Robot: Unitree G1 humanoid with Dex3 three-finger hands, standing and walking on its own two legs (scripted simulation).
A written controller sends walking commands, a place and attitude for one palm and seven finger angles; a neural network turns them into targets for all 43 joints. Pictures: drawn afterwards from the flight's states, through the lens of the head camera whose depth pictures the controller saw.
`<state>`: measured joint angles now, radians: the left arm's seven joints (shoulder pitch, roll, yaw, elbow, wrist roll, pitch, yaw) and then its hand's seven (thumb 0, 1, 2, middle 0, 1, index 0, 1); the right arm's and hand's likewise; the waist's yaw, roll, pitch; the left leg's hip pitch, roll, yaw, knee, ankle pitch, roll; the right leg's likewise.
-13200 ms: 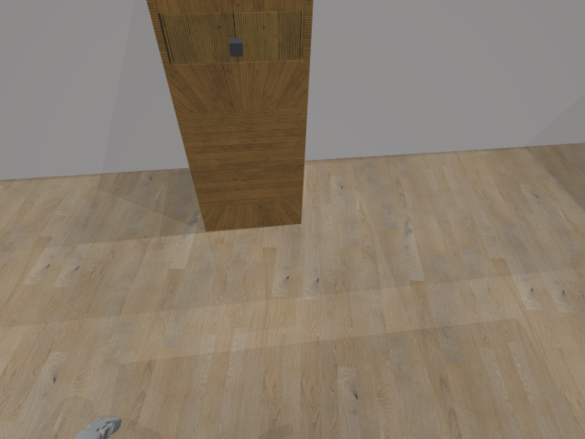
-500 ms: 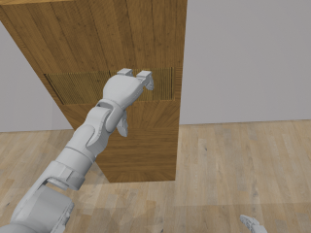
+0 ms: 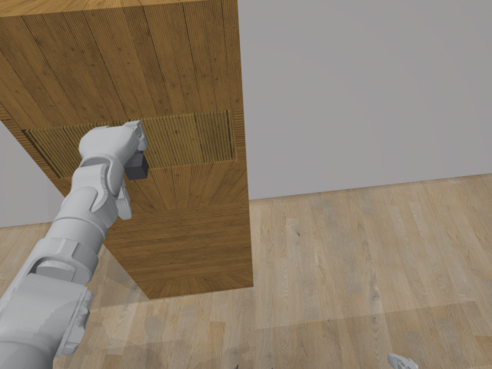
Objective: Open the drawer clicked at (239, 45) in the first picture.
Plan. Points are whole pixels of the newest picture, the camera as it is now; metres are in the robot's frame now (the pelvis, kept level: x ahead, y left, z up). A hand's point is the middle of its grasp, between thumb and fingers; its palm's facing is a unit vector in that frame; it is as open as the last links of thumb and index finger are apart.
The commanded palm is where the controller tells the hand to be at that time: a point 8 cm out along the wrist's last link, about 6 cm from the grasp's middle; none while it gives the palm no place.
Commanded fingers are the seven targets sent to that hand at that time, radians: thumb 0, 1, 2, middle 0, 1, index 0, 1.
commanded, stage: move the hooked fingers above the handle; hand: left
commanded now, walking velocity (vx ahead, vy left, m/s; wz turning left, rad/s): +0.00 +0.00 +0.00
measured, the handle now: (137, 159) +0.49 +0.22 +0.06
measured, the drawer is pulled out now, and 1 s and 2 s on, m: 0.00 0.00 0.00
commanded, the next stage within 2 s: none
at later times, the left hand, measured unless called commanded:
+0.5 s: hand (126, 151) +0.45 +0.21 +0.12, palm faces -0.04 -0.04 -1.00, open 13.6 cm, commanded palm +0.42 +0.22 +0.18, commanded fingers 0.00 -0.50 0.30 -0.30 -1.20 -0.30 -1.20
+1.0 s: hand (122, 150) +0.45 +0.22 +0.13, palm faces -0.02 -0.05 -1.00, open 13.6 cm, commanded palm +0.42 +0.23 +0.18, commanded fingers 0.00 -0.50 0.30 -0.30 -1.20 -0.30 -1.20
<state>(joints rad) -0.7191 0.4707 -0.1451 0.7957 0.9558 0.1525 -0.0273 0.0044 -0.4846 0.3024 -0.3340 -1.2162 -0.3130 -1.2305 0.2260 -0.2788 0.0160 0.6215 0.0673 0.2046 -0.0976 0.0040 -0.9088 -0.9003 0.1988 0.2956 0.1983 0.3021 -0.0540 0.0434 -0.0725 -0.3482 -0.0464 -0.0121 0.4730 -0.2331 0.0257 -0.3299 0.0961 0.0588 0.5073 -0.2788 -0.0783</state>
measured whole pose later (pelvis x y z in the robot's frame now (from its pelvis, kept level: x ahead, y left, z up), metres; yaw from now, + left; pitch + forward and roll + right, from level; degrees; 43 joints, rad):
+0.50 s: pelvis +0.02 +0.01 +0.00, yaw +2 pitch +8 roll +1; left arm -0.77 0.40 -0.19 0.74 0.95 0.16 -0.01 0.00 -0.48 0.30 -0.36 -1.24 -0.34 -1.25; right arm 0.19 -0.24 0.03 0.65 0.06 0.22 -0.04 0.00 -0.91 -0.90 0.20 0.30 0.20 0.30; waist -0.02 0.06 -0.11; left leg -0.37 -0.07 -0.03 0.52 -0.27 0.04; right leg -0.35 0.07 0.04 0.55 -0.33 -0.06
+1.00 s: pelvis +0.01 +0.03 +0.00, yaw +1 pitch +7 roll +0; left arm -0.79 0.39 -0.22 0.76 0.95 0.22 0.01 0.00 -0.49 0.30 -0.36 -1.24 -0.34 -1.24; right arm 0.22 -0.25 0.01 0.67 0.07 0.23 -0.04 0.00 -0.91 -0.90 0.20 0.30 0.20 0.30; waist -0.03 0.06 -0.11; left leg -0.37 -0.08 -0.02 0.52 -0.26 0.06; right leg -0.34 0.06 0.04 0.54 -0.32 -0.05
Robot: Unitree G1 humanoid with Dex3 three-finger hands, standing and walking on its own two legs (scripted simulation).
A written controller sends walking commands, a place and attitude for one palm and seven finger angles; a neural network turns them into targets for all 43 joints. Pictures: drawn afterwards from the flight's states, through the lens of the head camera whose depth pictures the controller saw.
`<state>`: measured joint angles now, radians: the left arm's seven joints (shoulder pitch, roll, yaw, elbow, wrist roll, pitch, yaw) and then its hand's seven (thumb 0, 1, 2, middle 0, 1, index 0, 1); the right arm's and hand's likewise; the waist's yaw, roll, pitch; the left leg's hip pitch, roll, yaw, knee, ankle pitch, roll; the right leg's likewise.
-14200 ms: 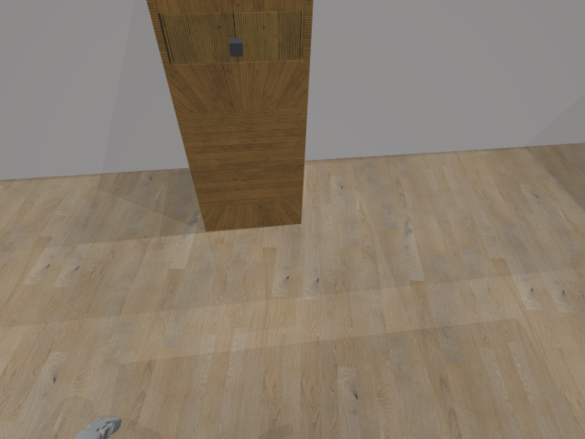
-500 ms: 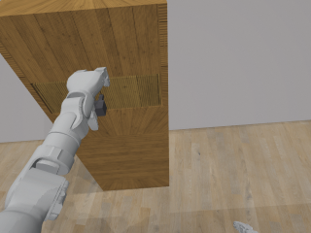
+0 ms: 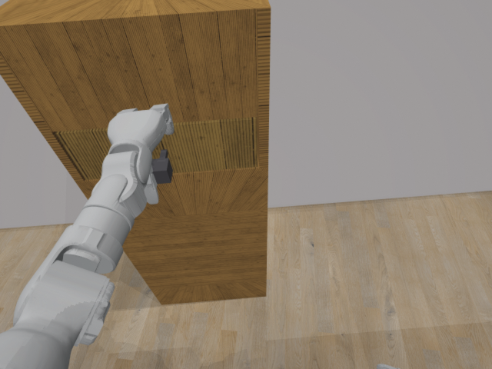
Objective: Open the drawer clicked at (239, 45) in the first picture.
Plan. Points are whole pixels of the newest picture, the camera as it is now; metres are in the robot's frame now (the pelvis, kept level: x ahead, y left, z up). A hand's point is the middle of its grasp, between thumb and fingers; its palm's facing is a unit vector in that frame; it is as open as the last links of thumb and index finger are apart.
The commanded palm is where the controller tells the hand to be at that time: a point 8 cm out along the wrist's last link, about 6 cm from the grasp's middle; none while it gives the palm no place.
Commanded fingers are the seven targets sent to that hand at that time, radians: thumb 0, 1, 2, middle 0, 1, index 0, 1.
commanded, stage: move the hooked fingers above the handle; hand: left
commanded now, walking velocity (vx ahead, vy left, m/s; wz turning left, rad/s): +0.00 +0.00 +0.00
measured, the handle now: (162, 164) +0.49 +0.18 +0.07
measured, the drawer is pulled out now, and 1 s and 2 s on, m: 0.00 0.00 0.00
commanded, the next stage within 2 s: none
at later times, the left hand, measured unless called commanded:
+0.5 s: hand (141, 152) +0.44 +0.19 +0.14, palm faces -0.02 -0.03 -1.00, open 13.7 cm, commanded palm +0.42 +0.18 +0.19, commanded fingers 0.00 -0.50 0.30 -0.30 -1.20 -0.30 -1.20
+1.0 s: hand (168, 147) +0.46 +0.15 +0.14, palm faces +0.06 -0.06 -1.00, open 13.5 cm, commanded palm +0.42 +0.20 +0.19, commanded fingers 0.00 -0.50 0.30 -0.30 -1.20 -0.30 -1.20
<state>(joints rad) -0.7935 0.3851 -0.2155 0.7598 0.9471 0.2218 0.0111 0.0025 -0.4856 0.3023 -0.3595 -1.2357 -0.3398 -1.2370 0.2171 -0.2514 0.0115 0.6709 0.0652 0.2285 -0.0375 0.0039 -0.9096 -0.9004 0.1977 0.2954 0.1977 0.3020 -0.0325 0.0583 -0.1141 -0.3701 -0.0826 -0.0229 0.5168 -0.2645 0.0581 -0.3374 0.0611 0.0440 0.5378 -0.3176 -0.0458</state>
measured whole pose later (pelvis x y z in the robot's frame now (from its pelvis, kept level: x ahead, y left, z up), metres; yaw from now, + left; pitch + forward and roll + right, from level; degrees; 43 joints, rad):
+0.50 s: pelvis +0.00 +0.00 +0.00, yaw +1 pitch +7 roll +0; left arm -0.83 0.40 -0.25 0.76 0.94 0.22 -0.01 0.00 -0.49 0.30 -0.32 -1.20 -0.33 -1.24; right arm 0.23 -0.25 0.00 0.68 0.06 0.21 -0.03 0.00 -0.91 -0.90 0.20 0.30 0.20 0.30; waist -0.02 0.06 -0.11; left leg -0.39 -0.09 -0.04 0.53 -0.26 0.06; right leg -0.34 0.06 0.02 0.54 -0.32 -0.05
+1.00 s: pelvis +0.00 -0.01 +0.00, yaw -2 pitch +7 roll +1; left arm -0.77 0.38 -0.18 0.73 0.96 0.17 0.09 0.00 -0.49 0.30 -0.47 -1.26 -0.36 -1.27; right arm 0.18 -0.24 0.03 0.70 0.06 0.22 -0.07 0.00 -0.91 -0.90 0.20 0.30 0.20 0.30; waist -0.04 0.07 -0.11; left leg -0.36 -0.06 0.00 0.49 -0.26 0.04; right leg -0.34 0.08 0.07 0.52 -0.30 -0.06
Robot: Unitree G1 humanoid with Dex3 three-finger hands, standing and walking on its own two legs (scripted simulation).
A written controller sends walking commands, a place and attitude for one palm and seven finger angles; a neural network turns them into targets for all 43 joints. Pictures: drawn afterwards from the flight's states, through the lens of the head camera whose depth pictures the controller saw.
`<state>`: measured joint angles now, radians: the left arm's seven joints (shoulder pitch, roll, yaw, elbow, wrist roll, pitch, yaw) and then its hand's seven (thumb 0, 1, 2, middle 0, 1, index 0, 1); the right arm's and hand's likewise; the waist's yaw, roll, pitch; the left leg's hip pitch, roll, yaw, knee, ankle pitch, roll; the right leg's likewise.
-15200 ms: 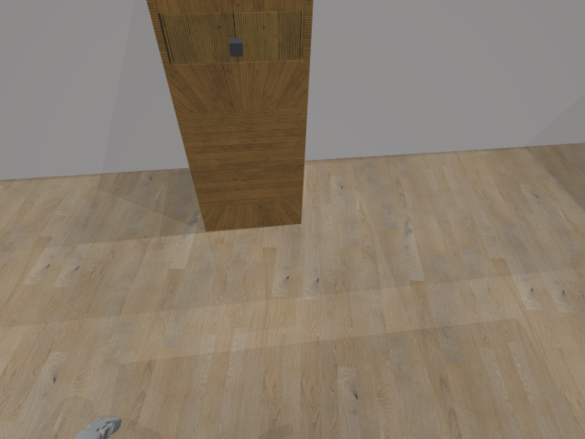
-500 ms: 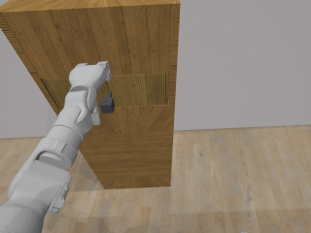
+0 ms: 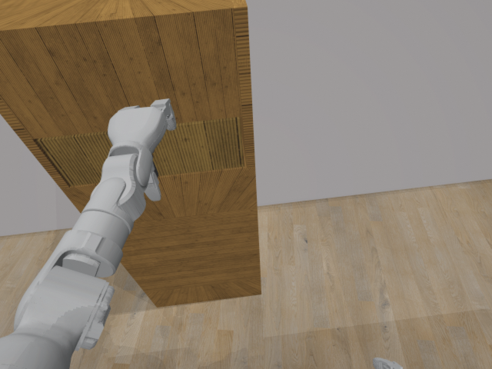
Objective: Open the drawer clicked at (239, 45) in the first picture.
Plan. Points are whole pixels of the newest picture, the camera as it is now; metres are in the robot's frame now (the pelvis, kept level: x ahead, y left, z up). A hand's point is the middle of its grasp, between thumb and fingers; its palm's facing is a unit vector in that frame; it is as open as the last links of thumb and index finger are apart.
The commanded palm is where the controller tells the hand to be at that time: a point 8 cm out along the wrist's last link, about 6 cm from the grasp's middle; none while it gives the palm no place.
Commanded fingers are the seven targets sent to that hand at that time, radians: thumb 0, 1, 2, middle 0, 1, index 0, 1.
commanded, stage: move the hooked fingers above the handle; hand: left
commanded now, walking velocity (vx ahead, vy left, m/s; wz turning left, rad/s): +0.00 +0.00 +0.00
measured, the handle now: (147, 167) +0.48 +0.20 +0.06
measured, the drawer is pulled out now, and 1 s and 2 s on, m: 0.00 0.00 0.00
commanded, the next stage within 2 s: lower the fingers behind the handle in 1.20 s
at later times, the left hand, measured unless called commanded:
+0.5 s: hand (153, 143) +0.45 +0.16 +0.15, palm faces +0.13 -0.09 -0.99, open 13.8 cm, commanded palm +0.42 +0.22 +0.19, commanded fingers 0.00 -0.50 0.30 -0.30 -1.20 -0.30 -1.20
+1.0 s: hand (139, 176) +0.40 +0.18 +0.12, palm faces +0.03 -0.05 -1.00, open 13.8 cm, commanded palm +0.41 +0.21 +0.19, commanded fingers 0.00 -0.50 0.30 -0.30 -1.20 -0.30 -1.20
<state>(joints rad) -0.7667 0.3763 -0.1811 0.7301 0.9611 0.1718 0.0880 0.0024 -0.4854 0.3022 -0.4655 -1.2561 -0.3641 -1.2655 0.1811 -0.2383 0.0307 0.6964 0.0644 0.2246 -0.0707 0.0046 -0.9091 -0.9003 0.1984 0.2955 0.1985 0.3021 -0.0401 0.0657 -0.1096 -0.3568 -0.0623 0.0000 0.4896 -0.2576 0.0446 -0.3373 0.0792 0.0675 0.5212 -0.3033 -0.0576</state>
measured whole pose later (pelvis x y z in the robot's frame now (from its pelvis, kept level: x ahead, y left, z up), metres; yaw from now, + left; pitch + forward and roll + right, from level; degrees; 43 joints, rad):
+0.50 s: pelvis +0.00 +0.00 +0.00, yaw +2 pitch +8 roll +1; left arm -0.78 0.40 -0.21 0.67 0.92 0.04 0.11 0.00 -0.49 0.30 -0.42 -1.28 -0.32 -1.20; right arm 0.19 -0.26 0.01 0.69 0.06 0.17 -0.06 0.00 -0.91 -0.90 0.20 0.30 0.20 0.30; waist -0.02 0.06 -0.10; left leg -0.39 -0.07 -0.03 0.53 -0.27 0.04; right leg -0.35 0.07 0.04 0.54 -0.32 -0.06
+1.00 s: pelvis -0.01 +0.00 +0.00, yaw +5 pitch +6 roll +0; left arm -0.67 0.44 -0.30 0.49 0.89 -0.01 0.02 0.00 -0.49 0.30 -0.33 -1.20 -0.32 -1.20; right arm 0.24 -0.31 -0.06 0.68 0.06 0.15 -0.08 0.00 -0.91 -0.90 0.20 0.30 0.20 0.30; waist 0.01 0.06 -0.07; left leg -0.38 -0.09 -0.07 0.55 -0.27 0.05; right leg -0.32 0.06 -0.01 0.54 -0.32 -0.06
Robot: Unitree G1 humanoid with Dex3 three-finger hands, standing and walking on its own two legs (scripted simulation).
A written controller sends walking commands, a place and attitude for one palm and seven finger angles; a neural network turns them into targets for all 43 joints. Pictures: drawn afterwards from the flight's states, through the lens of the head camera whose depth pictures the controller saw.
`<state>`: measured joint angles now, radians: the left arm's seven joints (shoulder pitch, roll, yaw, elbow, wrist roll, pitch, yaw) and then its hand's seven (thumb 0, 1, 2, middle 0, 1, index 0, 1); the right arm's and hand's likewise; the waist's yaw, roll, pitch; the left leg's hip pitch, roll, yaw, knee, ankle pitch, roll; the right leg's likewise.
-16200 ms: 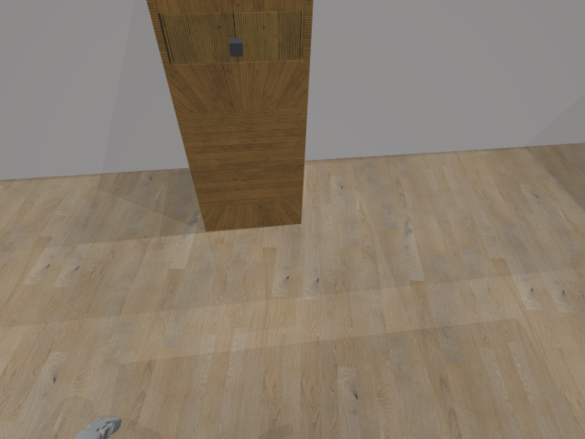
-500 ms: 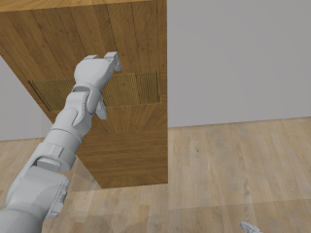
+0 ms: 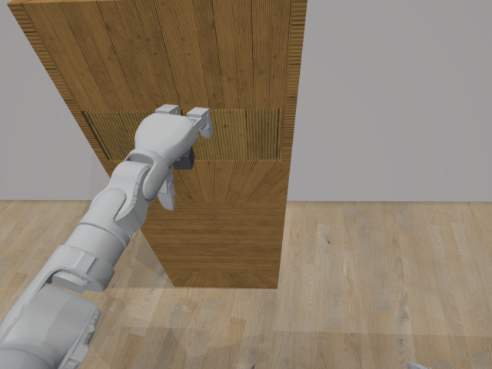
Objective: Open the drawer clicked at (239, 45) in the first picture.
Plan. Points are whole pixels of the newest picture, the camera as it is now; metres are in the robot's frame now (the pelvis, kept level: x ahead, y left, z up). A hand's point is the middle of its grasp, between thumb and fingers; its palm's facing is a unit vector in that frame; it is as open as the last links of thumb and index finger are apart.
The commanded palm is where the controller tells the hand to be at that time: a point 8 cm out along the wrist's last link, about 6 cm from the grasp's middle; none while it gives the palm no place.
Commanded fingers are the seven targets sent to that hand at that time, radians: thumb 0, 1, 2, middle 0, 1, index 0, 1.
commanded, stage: move the hooked fingers above the handle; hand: left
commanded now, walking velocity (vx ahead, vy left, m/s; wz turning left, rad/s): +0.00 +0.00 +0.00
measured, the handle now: (184, 150) +0.50 +0.16 +0.07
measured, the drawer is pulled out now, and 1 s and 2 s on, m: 0.00 0.00 0.00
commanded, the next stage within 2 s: lower the fingers behind the handle in 0.20 s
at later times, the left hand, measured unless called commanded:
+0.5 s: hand (148, 169) +0.42 +0.20 +0.10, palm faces -0.11 -0.02 -0.99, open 13.8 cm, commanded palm +0.42 +0.20 +0.18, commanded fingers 0.00 -0.50 0.30 -0.30 -1.20 -0.30 -1.20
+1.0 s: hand (167, 160) +0.46 +0.18 +0.08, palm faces -0.08 -0.04 -1.00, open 13.7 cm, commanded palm +0.43 +0.20 +0.14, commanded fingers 0.00 -0.50 0.30 -0.30 -1.20 -0.30 -1.20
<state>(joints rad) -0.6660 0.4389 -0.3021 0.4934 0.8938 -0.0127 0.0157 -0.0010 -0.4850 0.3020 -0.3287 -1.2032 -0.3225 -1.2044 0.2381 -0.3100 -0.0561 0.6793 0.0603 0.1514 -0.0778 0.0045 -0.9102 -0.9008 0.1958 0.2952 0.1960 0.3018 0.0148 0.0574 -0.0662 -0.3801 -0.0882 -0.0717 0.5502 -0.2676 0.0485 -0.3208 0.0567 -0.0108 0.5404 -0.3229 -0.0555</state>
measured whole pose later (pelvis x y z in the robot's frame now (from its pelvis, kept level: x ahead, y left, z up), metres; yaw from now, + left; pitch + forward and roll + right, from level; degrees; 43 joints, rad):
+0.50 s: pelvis +0.00 +0.00 +0.00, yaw -2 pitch +6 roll +0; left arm -0.61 0.50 -0.16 0.62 0.95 0.05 -0.05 0.00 -0.48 0.30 -0.34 -1.21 -0.32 -1.21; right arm 0.26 -0.27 -0.01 0.63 0.06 0.20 -0.08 0.00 -0.91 -0.90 0.20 0.30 0.20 0.30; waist -0.01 0.05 -0.07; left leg -0.37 -0.07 -0.04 0.52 -0.26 0.05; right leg -0.32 0.07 0.03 0.52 -0.30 -0.06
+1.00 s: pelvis +0.00 +0.00 +0.00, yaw -4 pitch +9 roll +0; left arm -0.73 0.42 -0.14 0.86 0.99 0.12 0.08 0.00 -0.48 0.30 -0.35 -1.23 -0.33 -1.24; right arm 0.26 -0.23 0.01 0.65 0.06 0.21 -0.06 0.00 -0.91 -0.90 0.20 0.30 0.20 0.30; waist -0.04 0.05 -0.13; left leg -0.45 -0.06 -0.01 0.58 -0.29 0.05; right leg -0.42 0.08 0.05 0.58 -0.33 -0.05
